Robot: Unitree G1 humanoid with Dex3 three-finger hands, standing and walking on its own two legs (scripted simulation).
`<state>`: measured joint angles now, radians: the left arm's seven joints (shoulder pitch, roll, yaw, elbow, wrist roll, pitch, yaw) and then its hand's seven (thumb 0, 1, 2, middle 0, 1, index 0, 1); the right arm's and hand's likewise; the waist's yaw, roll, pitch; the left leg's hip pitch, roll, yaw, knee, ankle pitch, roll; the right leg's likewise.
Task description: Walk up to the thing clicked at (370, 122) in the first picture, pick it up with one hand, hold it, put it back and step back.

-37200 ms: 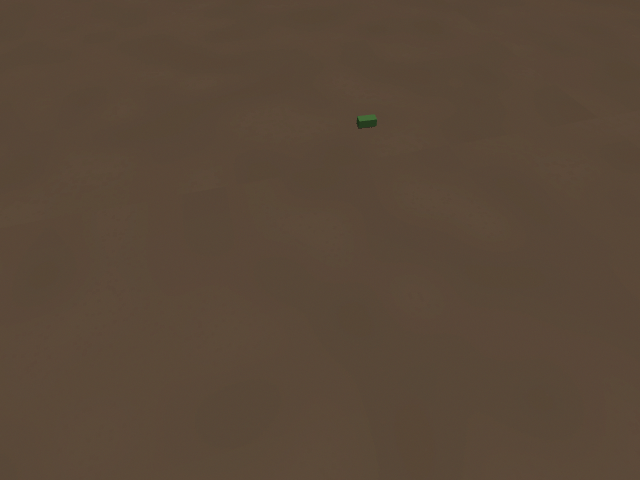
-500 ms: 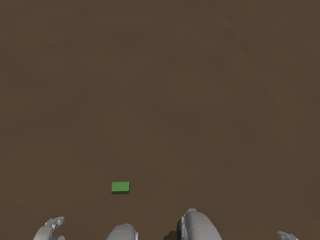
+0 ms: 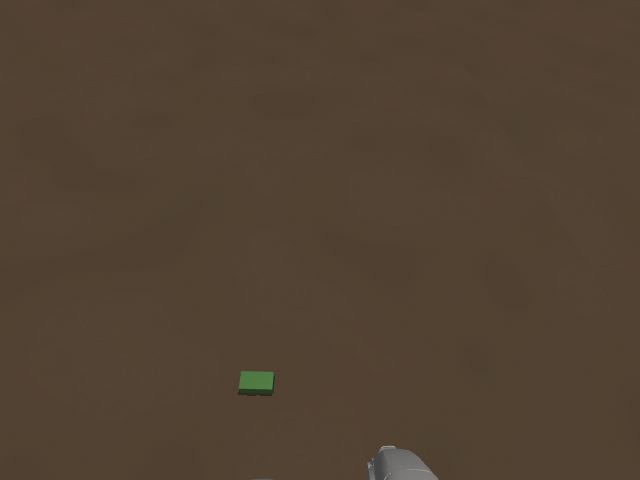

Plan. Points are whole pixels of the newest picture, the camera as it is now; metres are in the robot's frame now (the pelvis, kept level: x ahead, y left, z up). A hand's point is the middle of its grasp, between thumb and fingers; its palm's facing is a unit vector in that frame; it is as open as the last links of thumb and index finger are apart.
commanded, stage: walk up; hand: left
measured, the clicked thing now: (257, 382) +0.46 +0.20 -0.74
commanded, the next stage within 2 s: stand in 1.18 s
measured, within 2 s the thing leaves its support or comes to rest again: neither
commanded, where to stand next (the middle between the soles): +0.06 -0.02 m, yaw -2 degrees
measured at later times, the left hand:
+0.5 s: hand out of the picture +0.08 +0.29 -0.15, palm faces -0.06 -0.93 -0.36, open 7.4 cm
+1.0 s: hand (164, 453) +0.17 +0.23 -0.13, palm faces -0.11 -0.94 -0.33, open 7.4 cm
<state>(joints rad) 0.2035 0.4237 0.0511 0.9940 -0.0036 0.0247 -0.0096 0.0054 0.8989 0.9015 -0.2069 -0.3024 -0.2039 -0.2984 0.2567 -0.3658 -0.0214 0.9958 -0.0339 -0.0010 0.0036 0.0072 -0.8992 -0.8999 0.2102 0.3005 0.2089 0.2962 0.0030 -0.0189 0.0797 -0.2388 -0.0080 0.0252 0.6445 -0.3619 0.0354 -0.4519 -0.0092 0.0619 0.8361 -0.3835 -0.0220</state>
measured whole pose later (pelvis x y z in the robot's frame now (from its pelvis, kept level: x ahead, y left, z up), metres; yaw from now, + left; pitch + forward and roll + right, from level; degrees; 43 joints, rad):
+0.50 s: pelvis +0.01 +0.02 +0.00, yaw -3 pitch -4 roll +0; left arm 0.21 0.42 0.02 1.02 0.00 0.01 -0.01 0.01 0.90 0.90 -0.21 -0.30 -0.20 -0.30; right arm 0.18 -0.36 -0.03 0.99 -0.02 -0.04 0.01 0.01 -0.90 -0.90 0.21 0.30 0.21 0.30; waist 0.01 -0.04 0.07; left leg -0.27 0.02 0.06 0.61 -0.28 0.02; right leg -0.34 -0.01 0.07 0.78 -0.46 -0.03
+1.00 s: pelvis +0.04 +0.00 +0.02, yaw -5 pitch -2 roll +0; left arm 0.06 0.35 0.00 1.10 -0.01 0.00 -0.02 0.00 0.90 0.90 -0.21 -0.30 -0.20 -0.30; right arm 0.09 -0.37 -0.01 1.12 0.00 -0.03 0.00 0.01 -0.90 -0.90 0.21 0.30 0.21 0.30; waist -0.01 0.00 0.07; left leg -0.14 0.06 0.08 0.41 -0.22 -0.03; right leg -0.18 0.01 0.03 0.44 -0.21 -0.01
